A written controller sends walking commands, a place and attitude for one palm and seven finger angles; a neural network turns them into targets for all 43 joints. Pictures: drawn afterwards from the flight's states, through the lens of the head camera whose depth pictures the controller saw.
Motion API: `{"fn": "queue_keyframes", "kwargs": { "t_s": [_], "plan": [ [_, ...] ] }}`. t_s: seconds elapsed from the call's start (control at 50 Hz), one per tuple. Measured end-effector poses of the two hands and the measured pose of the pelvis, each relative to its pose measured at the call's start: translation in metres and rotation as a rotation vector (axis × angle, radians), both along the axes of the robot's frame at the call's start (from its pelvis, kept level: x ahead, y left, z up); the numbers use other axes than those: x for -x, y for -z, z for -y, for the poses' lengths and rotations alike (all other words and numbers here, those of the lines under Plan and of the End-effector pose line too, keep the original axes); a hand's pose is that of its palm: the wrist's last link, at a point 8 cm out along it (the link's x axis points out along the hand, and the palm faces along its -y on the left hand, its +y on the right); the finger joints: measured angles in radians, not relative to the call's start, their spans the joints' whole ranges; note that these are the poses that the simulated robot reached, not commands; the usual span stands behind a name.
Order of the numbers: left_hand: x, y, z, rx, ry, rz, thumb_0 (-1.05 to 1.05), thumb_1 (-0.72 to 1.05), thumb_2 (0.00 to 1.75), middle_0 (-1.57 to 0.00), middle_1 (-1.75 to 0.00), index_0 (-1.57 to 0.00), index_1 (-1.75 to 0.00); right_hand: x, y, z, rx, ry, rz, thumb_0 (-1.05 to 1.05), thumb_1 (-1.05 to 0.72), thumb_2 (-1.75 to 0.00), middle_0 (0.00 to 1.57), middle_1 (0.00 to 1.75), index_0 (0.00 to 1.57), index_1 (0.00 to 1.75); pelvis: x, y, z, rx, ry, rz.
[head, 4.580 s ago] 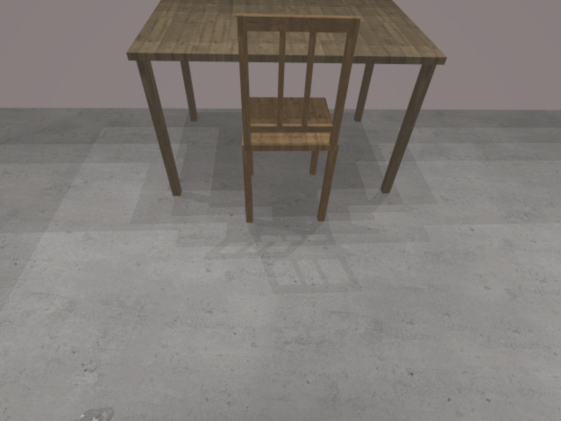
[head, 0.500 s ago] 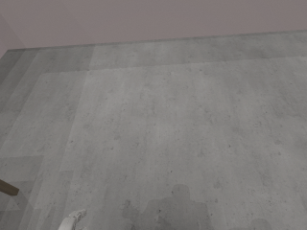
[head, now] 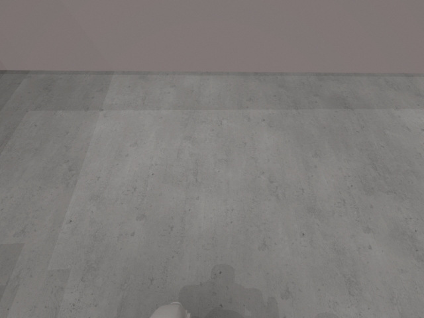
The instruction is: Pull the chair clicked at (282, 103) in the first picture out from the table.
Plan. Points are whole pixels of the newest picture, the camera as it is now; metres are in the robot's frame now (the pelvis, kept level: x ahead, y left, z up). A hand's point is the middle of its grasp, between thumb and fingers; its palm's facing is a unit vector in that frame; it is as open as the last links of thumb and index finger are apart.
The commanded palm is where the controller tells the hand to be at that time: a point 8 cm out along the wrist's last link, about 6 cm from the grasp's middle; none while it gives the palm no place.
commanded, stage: turn to face it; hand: left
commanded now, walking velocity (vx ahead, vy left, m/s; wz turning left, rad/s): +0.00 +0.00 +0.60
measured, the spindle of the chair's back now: out of the picture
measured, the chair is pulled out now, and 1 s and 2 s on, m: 0.00 0.00 0.00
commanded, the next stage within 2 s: none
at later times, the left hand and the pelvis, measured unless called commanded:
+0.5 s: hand out of the picture +0.12 +0.28 -0.16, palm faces +0.26 -0.94 -0.20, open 7.4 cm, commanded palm none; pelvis +0.05 +0.05 +0.01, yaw +13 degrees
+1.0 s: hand out of the picture +0.08 +0.21 -0.14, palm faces +0.48 -0.82 -0.31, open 7.4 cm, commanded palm none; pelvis +0.08 -0.03 +0.01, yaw +29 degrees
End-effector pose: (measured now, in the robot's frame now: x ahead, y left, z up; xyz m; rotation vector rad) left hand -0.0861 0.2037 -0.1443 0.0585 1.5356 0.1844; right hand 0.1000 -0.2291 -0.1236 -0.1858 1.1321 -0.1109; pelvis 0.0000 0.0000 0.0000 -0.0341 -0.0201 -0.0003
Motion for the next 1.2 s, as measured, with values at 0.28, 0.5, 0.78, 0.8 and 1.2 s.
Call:
{"fn": "queue_keyframes", "kwargs": {
  "t_s": [0.28, 0.5, 0.78, 0.8, 1.2],
  "plan": [
    [-0.139, 0.005, -0.075, -0.024, -0.056, 0.247, 0.01, 0.91, 0.9, -0.2, -0.3, -0.19, -0.3, -0.015, -0.015, -0.042, 0.085, -0.034, -0.095, -0.01, -0.93, -0.9, 0.2, 0.3, 0.2, 0.3, -0.038, -0.008, -0.049, 0.02, -0.11, -0.001],
    [-0.185, -0.014, -0.117, -0.115, -0.114, 0.364, 0.0, 0.91, 0.9, -0.2, -0.3, -0.19, -0.3, -0.011, -0.022, -0.043, 0.102, -0.053, -0.171, 0.0, -0.91, -0.9, 0.2, 0.3, 0.2, 0.3, -0.053, -0.015, -0.052, 0.039, -0.234, -0.041],
    [-0.159, -0.031, -0.105, -0.202, -0.24, 0.329, 0.01, 0.91, 0.9, -0.2, -0.3, -0.19, -0.3, -0.047, -0.014, -0.015, 0.11, -0.2, -0.238, 0.0, -0.9, -0.9, 0.2, 0.3, 0.2, 0.3, -0.066, -0.016, -0.024, 0.023, -0.41, -0.061],
    [-0.157, -0.032, -0.102, -0.207, -0.251, 0.328, 0.01, 0.91, 0.9, -0.2, -0.3, -0.19, -0.3, -0.053, -0.014, -0.011, 0.11, -0.215, -0.236, 0.0, -0.9, -0.9, 0.2, 0.3, 0.2, 0.3, -0.067, -0.016, -0.02, 0.021, -0.422, -0.061],
    [-0.108, -0.055, 0.021, -0.292, -0.48, 0.303, 0.01, 0.91, 0.9, -0.2, -0.3, -0.2, -0.3, -0.207, 0.001, 0.035, 0.063, -0.533, -0.104, 0.0, -0.91, -0.9, 0.2, 0.3, 0.19, 0.3, -0.104, -0.016, 0.069, -0.072, -0.676, -0.044]
  ]
}}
